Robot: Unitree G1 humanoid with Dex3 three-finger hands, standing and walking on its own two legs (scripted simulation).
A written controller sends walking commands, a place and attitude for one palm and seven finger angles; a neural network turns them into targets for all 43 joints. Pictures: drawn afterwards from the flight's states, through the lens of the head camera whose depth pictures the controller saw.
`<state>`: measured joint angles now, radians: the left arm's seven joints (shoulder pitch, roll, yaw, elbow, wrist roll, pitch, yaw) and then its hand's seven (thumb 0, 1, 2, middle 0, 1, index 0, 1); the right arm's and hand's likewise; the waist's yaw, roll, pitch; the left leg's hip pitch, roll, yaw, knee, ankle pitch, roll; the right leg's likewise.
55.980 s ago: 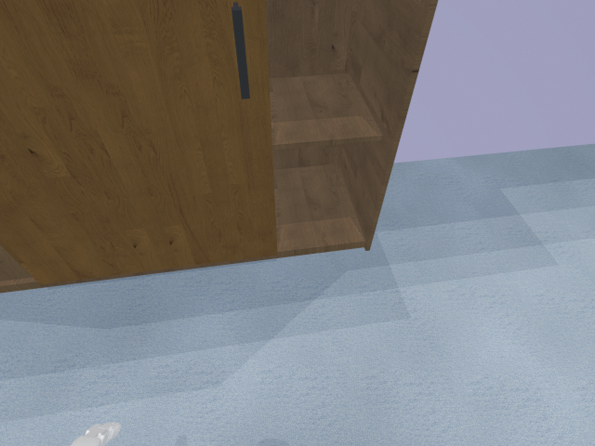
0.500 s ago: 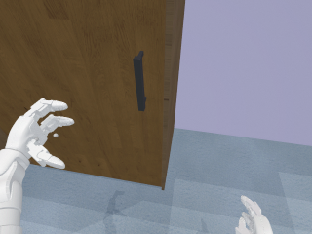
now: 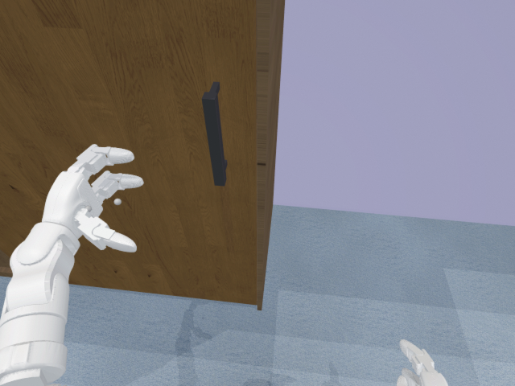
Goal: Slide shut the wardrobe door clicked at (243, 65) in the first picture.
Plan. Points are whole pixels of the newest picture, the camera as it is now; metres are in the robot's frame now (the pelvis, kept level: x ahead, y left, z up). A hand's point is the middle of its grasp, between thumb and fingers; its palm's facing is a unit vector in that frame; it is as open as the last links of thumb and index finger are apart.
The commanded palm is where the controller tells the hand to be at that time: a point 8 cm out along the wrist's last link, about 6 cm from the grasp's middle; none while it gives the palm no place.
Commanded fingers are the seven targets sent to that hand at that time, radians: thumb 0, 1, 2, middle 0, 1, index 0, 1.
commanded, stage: move the hooked fingers beside the handle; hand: left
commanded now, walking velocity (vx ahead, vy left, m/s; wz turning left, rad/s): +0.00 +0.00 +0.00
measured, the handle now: (218, 137) +0.51 +0.09 +0.12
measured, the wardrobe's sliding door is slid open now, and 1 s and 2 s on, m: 0.00 0.00 0.00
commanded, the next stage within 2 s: feel for the door with the fingertips in 1.70 s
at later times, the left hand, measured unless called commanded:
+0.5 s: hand (152, 175) +0.40 +0.19 +0.12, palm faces -0.07 -1.00 -0.01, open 14.0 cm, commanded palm +0.39 +0.24 +0.13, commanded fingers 0.00 -0.50 0.30 -0.30 -1.20 -0.30 -1.20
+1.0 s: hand (176, 148) +0.46 +0.16 +0.13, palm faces -0.06 -1.00 +0.01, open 14.0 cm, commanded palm +0.43 +0.22 +0.13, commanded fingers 0.00 -0.50 0.30 -0.30 -1.20 -0.30 -1.20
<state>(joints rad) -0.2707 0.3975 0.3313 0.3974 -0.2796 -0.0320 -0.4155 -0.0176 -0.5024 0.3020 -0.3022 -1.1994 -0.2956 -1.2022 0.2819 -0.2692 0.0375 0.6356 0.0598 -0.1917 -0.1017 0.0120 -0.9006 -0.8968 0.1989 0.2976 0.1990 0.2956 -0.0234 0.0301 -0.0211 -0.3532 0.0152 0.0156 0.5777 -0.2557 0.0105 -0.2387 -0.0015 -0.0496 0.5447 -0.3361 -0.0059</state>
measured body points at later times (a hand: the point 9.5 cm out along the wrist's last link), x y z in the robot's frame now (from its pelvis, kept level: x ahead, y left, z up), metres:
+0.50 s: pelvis +0.00 +0.00 +0.00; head +0.02 +0.00 +0.45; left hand +0.40 +0.24 +0.13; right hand +0.11 -0.26 -0.10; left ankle +0.03 +0.11 -0.73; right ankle -0.03 -0.11 -0.73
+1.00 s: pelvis +0.00 +0.00 -0.01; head +0.04 +0.00 +0.44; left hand +0.46 +0.21 +0.13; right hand +0.04 -0.27 -0.12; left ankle +0.03 +0.11 -0.73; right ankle -0.03 -0.11 -0.73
